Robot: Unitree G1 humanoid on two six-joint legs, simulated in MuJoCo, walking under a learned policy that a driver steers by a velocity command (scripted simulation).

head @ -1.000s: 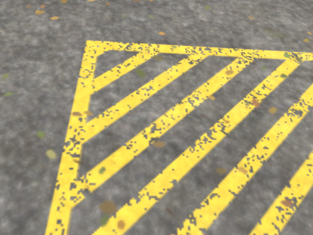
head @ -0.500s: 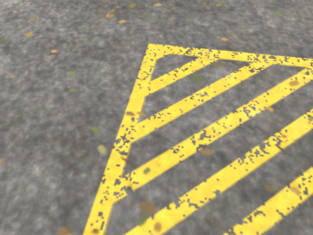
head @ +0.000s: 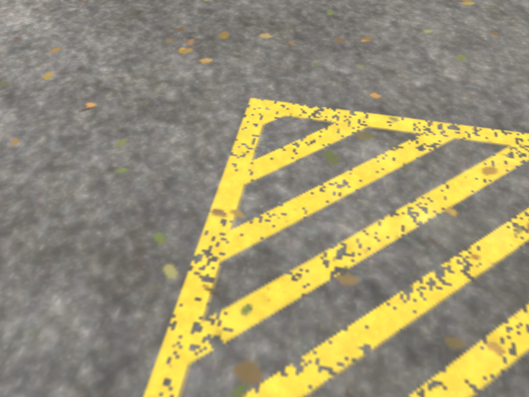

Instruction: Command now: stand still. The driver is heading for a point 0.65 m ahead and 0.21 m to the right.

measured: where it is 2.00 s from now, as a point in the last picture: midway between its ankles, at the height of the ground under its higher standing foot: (295, 379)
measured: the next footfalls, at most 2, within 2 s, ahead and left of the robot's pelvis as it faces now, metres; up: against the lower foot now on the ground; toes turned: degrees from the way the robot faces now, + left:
left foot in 1.34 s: +0.41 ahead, +0.09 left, +0.00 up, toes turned +1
right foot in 1.88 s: +0.68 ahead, -0.20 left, +0.00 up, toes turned -21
